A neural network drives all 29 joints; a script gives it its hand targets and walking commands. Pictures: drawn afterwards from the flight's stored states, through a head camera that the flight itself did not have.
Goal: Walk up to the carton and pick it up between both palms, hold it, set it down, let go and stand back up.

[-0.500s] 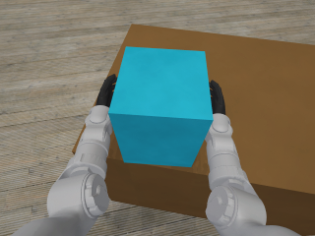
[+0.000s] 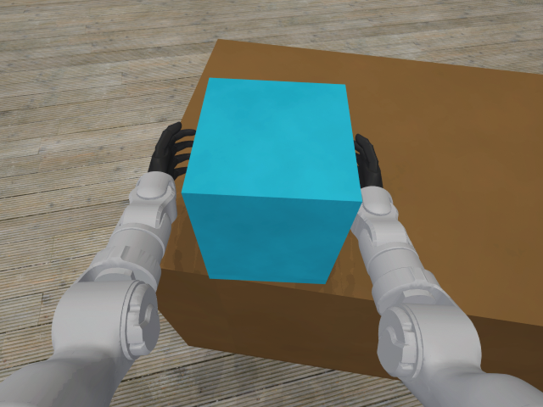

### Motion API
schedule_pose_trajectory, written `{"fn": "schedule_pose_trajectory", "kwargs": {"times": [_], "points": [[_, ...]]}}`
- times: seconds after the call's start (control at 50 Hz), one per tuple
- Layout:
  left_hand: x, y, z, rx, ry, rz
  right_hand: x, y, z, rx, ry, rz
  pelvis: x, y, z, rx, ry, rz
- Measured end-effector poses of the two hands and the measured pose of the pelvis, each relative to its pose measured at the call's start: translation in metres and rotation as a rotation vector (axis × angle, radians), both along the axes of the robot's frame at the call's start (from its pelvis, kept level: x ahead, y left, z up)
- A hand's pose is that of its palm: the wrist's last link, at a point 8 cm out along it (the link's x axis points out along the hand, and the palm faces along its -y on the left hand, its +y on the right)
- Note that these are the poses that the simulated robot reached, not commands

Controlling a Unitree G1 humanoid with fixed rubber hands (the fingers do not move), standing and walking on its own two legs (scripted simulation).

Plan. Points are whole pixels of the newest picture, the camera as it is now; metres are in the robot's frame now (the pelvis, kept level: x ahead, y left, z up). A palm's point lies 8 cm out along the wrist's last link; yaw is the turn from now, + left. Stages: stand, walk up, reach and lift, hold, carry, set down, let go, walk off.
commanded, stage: set down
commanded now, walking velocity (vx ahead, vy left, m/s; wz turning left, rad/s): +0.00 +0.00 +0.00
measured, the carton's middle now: (271, 189) +0.43 -0.01 +0.04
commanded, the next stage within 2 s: none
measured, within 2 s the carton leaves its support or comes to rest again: neither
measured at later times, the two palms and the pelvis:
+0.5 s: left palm (125, 152) +0.44 +0.19 +0.12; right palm (402, 165) +0.42 -0.20 +0.11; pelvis -0.02 -0.01 +0.00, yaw +1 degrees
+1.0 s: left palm (98, 105) +0.44 +0.20 +0.20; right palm (426, 128) +0.41 -0.20 +0.19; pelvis -0.03 -0.01 +0.00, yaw +1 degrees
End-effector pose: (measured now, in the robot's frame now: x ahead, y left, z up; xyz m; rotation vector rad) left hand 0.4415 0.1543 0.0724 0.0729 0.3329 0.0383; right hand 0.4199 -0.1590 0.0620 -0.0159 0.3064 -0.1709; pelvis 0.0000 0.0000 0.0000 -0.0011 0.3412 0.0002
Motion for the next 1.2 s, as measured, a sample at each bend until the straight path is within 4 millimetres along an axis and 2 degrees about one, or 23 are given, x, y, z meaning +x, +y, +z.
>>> {"fn": "schedule_pose_trajectory", "kwargs": {"times": [0.12,0.24,0.34,0.46,0.58,0.78,0.92,1.02,1.2], "points": [[0.003,0.016,0.017,0.017,-0.02,0.013,0.002,-0.002,0.005,0.002,0.011,0.011,-0.002,0.0,0.0,-0.005,-0.003,0.017],[-0.003,0.028,0.016,0.014,0.003,0.006,-0.003,-0.014,0.004,0.017,0.021,-0.003,-0.006,-0.002,-0.001,-0.009,-0.026,0.032],[-0.005,0.032,0.02,0.015,-0.007,0.007,-0.005,-0.029,0.012,0.016,0.002,-0.01,-0.01,-0.004,-0.002,-0.01,-0.015,0.033],[-0.004,0.037,0.043,0.011,-0.042,0.021,-0.003,-0.038,0.042,0.005,-0.047,0.014,-0.013,-0.007,-0.002,-0.008,-0.021,0.015],[-0.006,0.043,0.069,-0.002,-0.026,0.027,-0.005,-0.033,0.066,-0.003,-0.02,0.022,-0.02,-0.008,0.0,-0.006,-0.079,0.015],[-0.009,0.047,0.11,0.008,-0.032,0.03,-0.008,-0.032,0.097,0.009,-0.003,-0.011,-0.027,-0.007,0.0,-0.008,-0.108,0.031],[-0.008,0.045,0.127,-0.002,-0.032,0.028,-0.007,-0.038,0.115,0.011,-0.003,-0.018,-0.031,-0.005,0.0,-0.009,-0.124,0.031],[-0.006,0.044,0.133,-0.013,-0.028,0.025,-0.006,-0.04,0.124,0.006,-0.001,-0.016,-0.031,-0.006,0.001,-0.008,-0.131,0.027],[-0.017,0.046,0.126,-0.023,-0.019,0.011,-0.014,-0.041,0.118,0.017,-0.005,-0.006,-0.027,-0.009,0.003,-0.005,-0.166,0.023]]}}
